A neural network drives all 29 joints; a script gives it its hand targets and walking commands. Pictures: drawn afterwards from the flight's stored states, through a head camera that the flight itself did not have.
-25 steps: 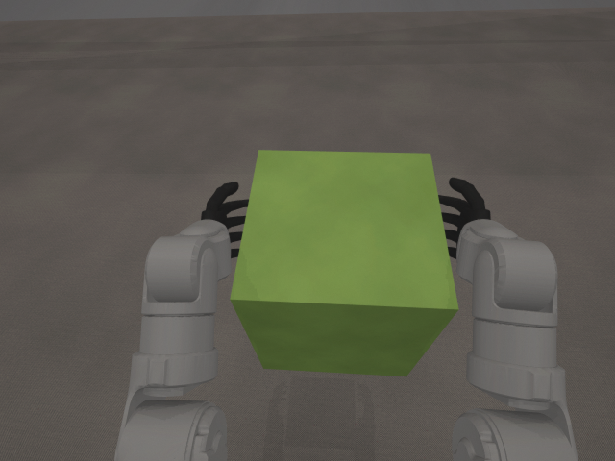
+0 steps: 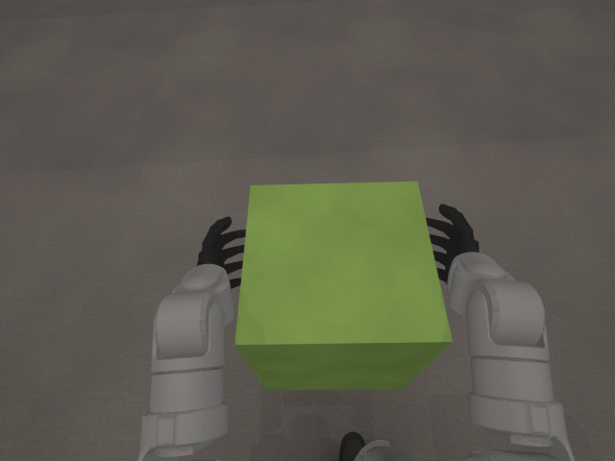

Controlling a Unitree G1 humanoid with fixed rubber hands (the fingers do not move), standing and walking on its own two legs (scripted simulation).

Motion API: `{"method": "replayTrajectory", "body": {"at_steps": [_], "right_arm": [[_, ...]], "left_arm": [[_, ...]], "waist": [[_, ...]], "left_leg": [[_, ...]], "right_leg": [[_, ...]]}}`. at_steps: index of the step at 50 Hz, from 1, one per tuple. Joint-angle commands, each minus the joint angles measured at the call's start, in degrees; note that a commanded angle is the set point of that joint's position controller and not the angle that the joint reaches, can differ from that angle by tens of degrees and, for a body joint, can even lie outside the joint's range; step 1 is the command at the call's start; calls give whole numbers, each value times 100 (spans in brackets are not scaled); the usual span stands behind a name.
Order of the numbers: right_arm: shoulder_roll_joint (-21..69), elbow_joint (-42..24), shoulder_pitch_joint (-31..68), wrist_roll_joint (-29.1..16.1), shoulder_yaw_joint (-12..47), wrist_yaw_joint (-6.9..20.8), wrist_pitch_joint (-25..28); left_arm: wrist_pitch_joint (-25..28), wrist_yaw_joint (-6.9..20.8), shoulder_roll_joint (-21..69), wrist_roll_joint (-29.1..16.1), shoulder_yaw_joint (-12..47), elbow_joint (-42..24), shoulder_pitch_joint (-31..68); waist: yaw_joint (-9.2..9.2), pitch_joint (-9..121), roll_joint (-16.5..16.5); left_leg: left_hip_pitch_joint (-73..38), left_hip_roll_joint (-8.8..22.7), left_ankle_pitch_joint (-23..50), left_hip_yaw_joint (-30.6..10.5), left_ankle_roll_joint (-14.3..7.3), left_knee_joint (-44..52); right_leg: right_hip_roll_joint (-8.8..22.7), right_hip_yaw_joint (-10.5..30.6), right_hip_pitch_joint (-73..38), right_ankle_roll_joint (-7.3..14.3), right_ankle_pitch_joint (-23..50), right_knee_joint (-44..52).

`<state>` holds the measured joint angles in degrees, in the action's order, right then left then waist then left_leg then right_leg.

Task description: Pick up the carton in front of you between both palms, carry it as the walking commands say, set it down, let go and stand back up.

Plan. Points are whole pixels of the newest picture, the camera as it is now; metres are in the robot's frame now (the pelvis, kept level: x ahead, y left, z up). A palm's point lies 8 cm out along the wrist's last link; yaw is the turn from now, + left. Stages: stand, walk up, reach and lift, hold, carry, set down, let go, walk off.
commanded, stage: carry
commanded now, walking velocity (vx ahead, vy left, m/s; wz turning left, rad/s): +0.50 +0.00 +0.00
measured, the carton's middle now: (334, 296) +0.35 -0.02 -0.02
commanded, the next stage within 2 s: none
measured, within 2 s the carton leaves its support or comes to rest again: neither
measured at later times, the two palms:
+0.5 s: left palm (187, 117) +0.59 +0.19 +0.10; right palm (388, 107) +0.58 -0.11 +0.10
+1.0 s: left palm (227, 26) +0.87 +0.15 +0.09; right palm (381, 19) +0.87 -0.15 +0.09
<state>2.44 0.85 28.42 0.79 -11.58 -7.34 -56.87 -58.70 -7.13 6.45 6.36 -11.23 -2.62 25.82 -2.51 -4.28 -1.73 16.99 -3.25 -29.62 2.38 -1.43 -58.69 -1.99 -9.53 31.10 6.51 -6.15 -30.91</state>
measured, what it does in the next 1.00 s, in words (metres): walks ahead: left foot, then right foot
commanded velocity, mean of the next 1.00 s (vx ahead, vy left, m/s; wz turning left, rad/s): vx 0.36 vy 0.00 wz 0.00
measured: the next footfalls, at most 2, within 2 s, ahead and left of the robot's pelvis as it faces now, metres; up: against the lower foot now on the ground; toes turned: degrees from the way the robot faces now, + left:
left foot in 0.40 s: +0.41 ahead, +0.14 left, +0.00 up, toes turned +10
right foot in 0.86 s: +0.71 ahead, -0.08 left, +0.00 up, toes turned -6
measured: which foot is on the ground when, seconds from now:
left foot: up 0.00-0.38, down 0.40-0.88, up 0.90-1.00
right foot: down 0.00-0.42, up 0.44-0.84, down 0.86-1.00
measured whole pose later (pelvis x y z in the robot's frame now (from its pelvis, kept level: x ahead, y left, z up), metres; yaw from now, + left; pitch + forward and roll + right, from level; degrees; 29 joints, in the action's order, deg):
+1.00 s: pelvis +0.60 +0.01 +0.02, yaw +1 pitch +4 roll +0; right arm 7.8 -17.1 10.2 6.9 -7.7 -5.1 -68.5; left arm -68.9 -4.9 7.7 6.7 -5.5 -16.3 9.1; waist 0.4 3.2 -2.1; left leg 20.8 3.2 -28.1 4.5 1.5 -53.9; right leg 3.0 -14.0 21.7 4.0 -6.4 -24.0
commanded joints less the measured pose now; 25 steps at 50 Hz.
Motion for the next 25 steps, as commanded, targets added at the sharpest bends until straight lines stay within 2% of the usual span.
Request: {"method": "replayTrajectory", "body": {"at_steps": [1,2,3,4,5,8,11,13,17,18,19,20,21,22,23,24,25], "right_arm": [[6096,-458,3160,-2244,4594,1584,-219],[6110,-462,3089,-2151,4504,1556,-231],[6064,-439,2889,-2017,4411,1524,-249],[6053,-467,2701,-1906,4357,1491,-266],[6028,-482,2488,-1796,4315,1453,-289],[5963,-592,1865,-1464,4249,1324,-400],[5887,-886,1502,-1272,4331,1267,-545],[5858,-1172,1358,-1275,4450,1306,-673],[5839,-1537,1047,-1474,4600,1493,-954],[5840,-1567,878,-1523,4574,1544,-1009],[5774,-1576,684,-1549,4514,1580,-1067],[5693,-1608,484,-1565,4457,1607,-1128],[5571,-1596,543,-1549,4387,1630,-1159],[5607,-1550,595,-1609,4377,1641,-1178],[5684,-1724,719,-1716,4411,1655,-1206],[5809,-1811,795,-1804,4461,1669,-1228],[5876,-1908,878,-1870,4518,1687,-1233]], "left_arm": [[120,1269,5307,-2265,4404,-490,3158],[77,1303,5420,-2404,4503,-702,3391],[26,1346,5524,-2550,4598,-865,3563],[-28,1382,5562,-2662,4644,-978,3651],[-86,1423,5593,-2736,4683,-1067,3638],[-314,1584,5544,-2810,4664,-1151,3235],[-512,1741,5429,-2705,4542,-1026,2577],[-614,1801,5345,-2580,4482,-1044,2149],[-783,1783,5097,-2292,4398,-1317,1468],[-834,1762,5028,-2250,4407,-1467,1375],[-894,1748,5029,-2230,4410,-1570,1264],[-953,1739,4970,-2211,4383,-1674,1182],[-1043,1721,4945,-2274,4446,-1892,1365],[-1108,1711,4875,-2321,4500,-2021,1575],[-1127,1701,4952,-2359,4511,-2033,1677],[-1120,1696,5028,-2378,4506,-2037,1660],[-1100,1687,5116,-2368,4506,-2012,1567]], "waist": [[543,4407,890],[486,3958,469],[462,3658,291],[409,3548,271],[387,3448,352],[387,3186,715],[379,2803,1110],[386,2483,1259],[401,2120,1264],[330,2204,1117],[276,2384,882],[181,2592,483],[123,2862,-923],[107,2684,-1561],[134,2551,-1124],[139,2499,-610],[171,2443,-132]], "left_leg": [[2667,359,171,-510,130,-1762],[2729,437,463,-414,115,-1268],[2600,528,707,-370,146,-765],[2284,538,804,-293,191,-355],[2112,537,817,-192,230,113],[1936,422,950,228,306,1193],[1694,391,1701,524,314,2112],[1499,378,2192,657,287,2617],[684,390,2792,885,149,3381],[2,298,2767,1073,100,3582],[-923,242,2350,1193,55,3517],[-1943,848,1745,389,-46,3490],[-2806,2368,840,-2202,-750,4121],[-3055,2824,1231,-3365,-1247,4565],[-2762,2794,1637,-3023,-1239,4493],[-2378,2625,1990,-2542,-1141,4410],[-1994,2499,1914,-1995,-933,4520]], "right_leg": [[2305,3440,-5958,1054,2331,702],[2187,3027,-5558,781,2495,838],[2068,2723,-5154,578,2553,975],[1945,2474,-4806,426,2481,1108],[1875,2246,-4632,327,2454,1218],[1696,1674,-4386,256,2924,1345],[1449,1075,-4068,68,2923,1449],[1394,824,-3856,-3,2908,1583],[1403,467,-3500,-167,2702,1299],[1322,241,-3190,-279,2604,770],[1166,34,-2642,-399,2276,113],[1029,-41,-1705,-582,1218,-813],[449,10,-286,-816,-410,-2516],[142,444,922,-710,-2235,-3468],[477,845,1173,-554,-2273,-4092],[688,953,1127,-481,-2049,-4220],[919,1029,975,-490,-1647,-3905]]}}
